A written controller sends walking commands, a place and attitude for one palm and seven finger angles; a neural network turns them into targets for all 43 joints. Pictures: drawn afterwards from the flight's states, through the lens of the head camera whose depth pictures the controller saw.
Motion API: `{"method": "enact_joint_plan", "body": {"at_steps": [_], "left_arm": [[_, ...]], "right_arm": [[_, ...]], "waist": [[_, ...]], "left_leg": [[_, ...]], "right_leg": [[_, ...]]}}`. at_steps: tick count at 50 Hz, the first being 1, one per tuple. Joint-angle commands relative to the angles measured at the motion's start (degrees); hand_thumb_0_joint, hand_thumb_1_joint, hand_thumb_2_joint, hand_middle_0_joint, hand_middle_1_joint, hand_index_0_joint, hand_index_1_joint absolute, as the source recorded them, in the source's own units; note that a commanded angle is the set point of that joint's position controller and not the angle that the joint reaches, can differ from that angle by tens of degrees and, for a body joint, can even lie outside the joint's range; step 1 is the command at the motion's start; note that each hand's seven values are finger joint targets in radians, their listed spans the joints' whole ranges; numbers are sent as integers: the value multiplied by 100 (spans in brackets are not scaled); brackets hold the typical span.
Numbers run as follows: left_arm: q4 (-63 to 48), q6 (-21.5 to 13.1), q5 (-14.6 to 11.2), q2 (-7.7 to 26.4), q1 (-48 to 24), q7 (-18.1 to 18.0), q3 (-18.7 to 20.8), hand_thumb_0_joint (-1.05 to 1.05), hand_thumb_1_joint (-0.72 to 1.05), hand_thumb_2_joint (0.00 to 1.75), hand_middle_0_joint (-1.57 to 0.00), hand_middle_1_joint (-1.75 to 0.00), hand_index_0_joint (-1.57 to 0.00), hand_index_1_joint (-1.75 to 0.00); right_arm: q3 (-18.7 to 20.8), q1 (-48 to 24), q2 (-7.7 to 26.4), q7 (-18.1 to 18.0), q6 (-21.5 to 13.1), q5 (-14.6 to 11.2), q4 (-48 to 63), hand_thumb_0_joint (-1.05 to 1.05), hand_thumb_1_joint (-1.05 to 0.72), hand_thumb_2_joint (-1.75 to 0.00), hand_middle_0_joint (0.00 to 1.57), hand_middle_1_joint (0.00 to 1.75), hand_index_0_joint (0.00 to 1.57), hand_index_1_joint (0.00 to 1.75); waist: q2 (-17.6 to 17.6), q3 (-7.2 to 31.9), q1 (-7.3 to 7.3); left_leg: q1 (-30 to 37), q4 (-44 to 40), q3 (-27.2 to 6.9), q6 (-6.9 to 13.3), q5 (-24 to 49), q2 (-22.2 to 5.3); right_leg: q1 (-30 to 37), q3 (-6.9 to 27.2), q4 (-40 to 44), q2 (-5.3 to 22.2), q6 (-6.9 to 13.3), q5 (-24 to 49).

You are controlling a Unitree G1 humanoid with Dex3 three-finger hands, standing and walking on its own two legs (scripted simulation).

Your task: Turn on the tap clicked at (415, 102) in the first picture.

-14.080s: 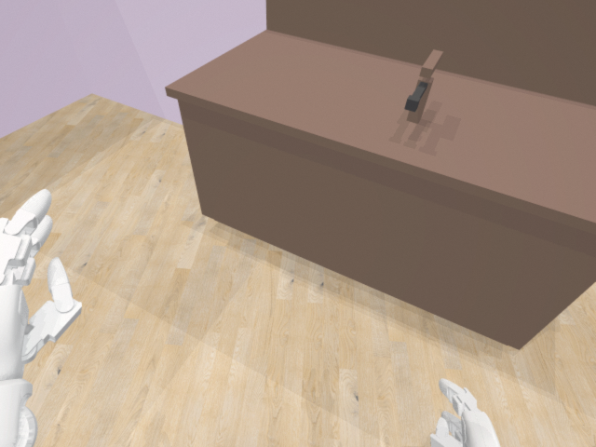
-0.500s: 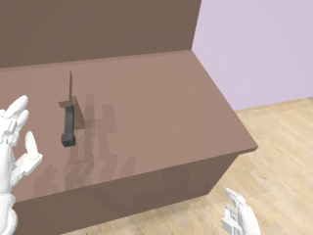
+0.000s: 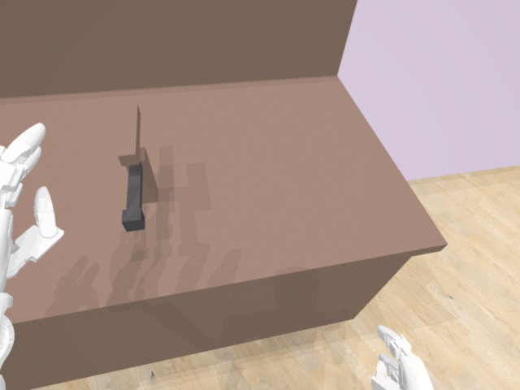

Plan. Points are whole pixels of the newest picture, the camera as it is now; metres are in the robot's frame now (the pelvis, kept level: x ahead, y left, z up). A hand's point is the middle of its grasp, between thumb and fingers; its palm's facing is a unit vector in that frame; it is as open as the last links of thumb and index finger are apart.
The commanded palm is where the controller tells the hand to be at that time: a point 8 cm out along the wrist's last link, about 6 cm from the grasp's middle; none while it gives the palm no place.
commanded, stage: look again from close up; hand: left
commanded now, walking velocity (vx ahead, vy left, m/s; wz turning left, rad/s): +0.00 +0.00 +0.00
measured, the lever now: (133, 219) +0.34 +0.25 +0.04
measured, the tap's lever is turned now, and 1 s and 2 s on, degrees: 0 0 0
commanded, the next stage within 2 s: shuffle to correct the standing spot in 0.22 s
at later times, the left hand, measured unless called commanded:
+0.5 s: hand (63, 236) +0.23 +0.25 +0.17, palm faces +0.42 -0.86 -0.30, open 7.4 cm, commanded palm +0.17 +0.27 +0.17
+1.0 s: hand (127, 257) +0.22 +0.18 +0.16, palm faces +0.30 -0.87 -0.40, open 7.4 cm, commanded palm +0.16 +0.22 +0.17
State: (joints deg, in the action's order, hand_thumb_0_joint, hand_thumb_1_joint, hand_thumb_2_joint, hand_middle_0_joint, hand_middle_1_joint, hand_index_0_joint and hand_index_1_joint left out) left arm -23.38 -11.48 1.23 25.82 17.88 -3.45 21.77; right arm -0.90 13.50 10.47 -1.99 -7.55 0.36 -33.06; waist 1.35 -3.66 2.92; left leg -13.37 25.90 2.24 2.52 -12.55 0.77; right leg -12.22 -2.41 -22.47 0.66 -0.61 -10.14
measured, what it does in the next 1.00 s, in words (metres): shifts its weight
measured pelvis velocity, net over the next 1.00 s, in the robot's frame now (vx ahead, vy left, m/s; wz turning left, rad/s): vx -0.01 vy -0.05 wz -0.04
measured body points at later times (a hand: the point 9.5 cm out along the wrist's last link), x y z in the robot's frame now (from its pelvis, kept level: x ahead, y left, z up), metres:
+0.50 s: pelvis +0.00 +0.00 +0.00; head +0.03 +0.03 +0.45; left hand +0.20 +0.29 +0.18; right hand +0.19 -0.22 -0.06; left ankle +0.01 +0.09 -0.74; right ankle +0.02 -0.13 -0.74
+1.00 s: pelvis -0.01 -0.05 -0.01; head +0.02 -0.04 +0.44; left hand +0.20 +0.22 +0.18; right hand +0.15 -0.30 -0.08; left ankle +0.01 +0.09 -0.74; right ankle +0.02 -0.13 -0.74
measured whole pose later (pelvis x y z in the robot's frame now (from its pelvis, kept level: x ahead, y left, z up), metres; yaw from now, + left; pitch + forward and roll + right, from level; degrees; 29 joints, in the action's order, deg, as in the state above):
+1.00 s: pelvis -0.01 -0.05 -0.01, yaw -2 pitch +1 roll -1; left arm -28.9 -11.2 -4.6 22.0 24.3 -3.3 22.0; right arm 1.4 12.4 12.2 -1.8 -7.7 -0.4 -32.5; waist 1.1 -3.9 1.3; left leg -17.2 31.0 2.3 -1.7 -14.4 -4.6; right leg -16.9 -2.3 -27.5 -4.5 4.0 -11.3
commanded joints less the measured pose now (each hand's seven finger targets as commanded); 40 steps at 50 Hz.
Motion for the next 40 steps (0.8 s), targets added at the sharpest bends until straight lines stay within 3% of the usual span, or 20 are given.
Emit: {"method": "enact_joint_plan", "body": {"at_steps": [1,2,4,6,7,9,10,11,12,16,22,26,27,30,31,32,36,40], "left_arm": [[135,-487,-447,100,-70,-111,422,0,90,90,-20,-30,-20,-30],[-595,-577,-447,308,-338,-96,333,0,90,90,-20,-30,-20,-30],[-1194,-674,-445,139,121,-98,45,0,90,90,-20,-30,-20,-30],[-1349,-643,-448,143,603,-163,43,0,90,90,-20,-30,-20,-30],[-1293,-633,-424,301,624,-194,181,0,90,90,-20,-30,-20,-30],[-1259,-655,-438,651,486,-261,597,0,90,90,-20,-30,-20,-30],[-1263,-675,-452,757,372,-276,747,0,90,90,-20,-30,-20,-30],[-1386,-681,-456,1133,186,-327,1129,0,90,90,-20,-30,-20,-30],[-1260,-714,-494,870,86,-296,954,0,90,90,-20,-30,-20,-30],[-1463,-757,-483,740,-433,-276,744,0,90,90,-20,-30,-20,-30],[-1448,-649,-439,186,-388,-214,125,0,90,90,-20,-30,-20,-30],[-1489,-547,-418,446,-242,-197,392,0,90,90,-20,-30,-20,-30],[-1395,-527,-446,314,-178,-159,307,0,90,90,-20,-30,-20,-30],[-1519,-507,-480,552,-63,-132,613,0,90,90,-20,-30,-20,-30],[-1664,-491,-489,714,3,-149,794,0,90,90,-20,-30,-20,-30],[-1625,-487,-531,552,61,-110,658,0,90,90,-20,-30,-20,-30],[-2062,-488,-589,703,236,-100,827,0,90,90,-20,-30,-20,-30],[-1947,-429,-624,575,286,-61,679,0,90,90,-20,-30,-20,-30]], "right_arm": [[340,-481,720,63,-496,-175,828,0,-90,-90,20,30,20,30],[372,-392,829,107,-496,-149,850,0,-90,-90,20,30,20,30],[343,-535,829,217,-533,-146,854,0,-90,-90,20,30,20,30],[280,-709,762,257,-560,-204,906,0,-90,-90,20,30,20,30],[278,-636,804,230,-538,-173,913,0,-90,-90,20,30,20,30],[309,-615,815,139,-524,-167,922,0,-90,-90,20,30,20,30],[312,-621,812,84,-513,-155,926,0,-90,-90,20,30,20,30],[291,-733,812,27,-483,-168,893,0,-90,-90,20,30,20,30],[277,-683,791,-11,-468,-139,896,0,-90,-90,20,30,20,30],[226,-742,730,-75,-556,-151,856,0,-90,-90,20,30,20,30],[280,-628,767,42,-642,-118,767,0,-90,-90,20,30,20,30],[337,-681,766,116,-538,-143,862,0,-90,-90,20,30,20,30],[333,-645,759,129,-478,-102,901,0,-90,-90,20,30,20,30],[379,-639,752,140,-386,-110,1041,0,-90,-90,20,30,20,30],[343,-697,720,146,-362,-135,1057,0,-90,-90,20,30,20,30],[338,-680,731,141,-328,-105,1080,0,-90,-90,20,30,20,30],[386,-662,734,108,-358,-117,1146,0,-90,-90,20,30,20,30],[454,-539,794,45,-376,-81,1099,0,-90,-90,20,30,20,30]], "waist": [[-922,1249,-53],[-1248,1372,-95],[-1236,1260,-38],[-747,1050,-15],[-317,952,-21],[383,818,-45],[544,768,-74],[361,708,-89],[267,700,-134],[-641,744,-141],[-664,1037,-122],[-866,941,-88],[-854,914,-103],[-771,889,-88],[-717,928,-96],[-677,952,-124],[-663,1187,-134],[-469,1158,-163]], "left_leg": [[645,-288,-223,-191,909,-417],[409,-382,-345,-163,892,-460],[124,-546,-470,-115,804,-587],[-147,-654,-491,-73,439,-639],[-396,-696,-532,-81,156,-623],[-357,-575,-519,-117,-201,-518],[-283,-527,-533,-120,-290,-469],[-216,-524,-519,-122,-297,-450],[-211,-529,-548,-109,-279,-430],[5,-547,-470,-99,-190,-435],[331,-535,-474,-198,1046,-746],[185,-547,-517,-247,1686,-1112],[31,-597,-570,-212,1587,-1188],[-226,-497,-581,-139,1166,-1271],[-176,-468,-524,-173,1171,-1187],[-349,-467,-510,-160,915,-1142],[-38,-142,-373,-180,778,-969],[39,85,-265,-179,337,-851]], "right_leg": [[405,827,111,429,396,806],[559,703,-67,423,324,726],[696,572,-204,318,239,574],[738,401,-269,250,167,449],[778,358,-208,240,132,330],[525,512,66,275,125,77],[365,612,190,300,142,-73],[245,607,241,309,144,-112],[215,593,240,326,164,-152],[225,677,217,313,187,131],[388,419,-108,92,82,873],[243,278,-620,5,45,617],[248,235,-649,-1,33,391],[385,267,-569,50,38,387],[404,230,-510,20,49,531],[495,244,-492,21,53,547],[392,462,-298,103,134,963],[110,700,-134,205,182,890]]}}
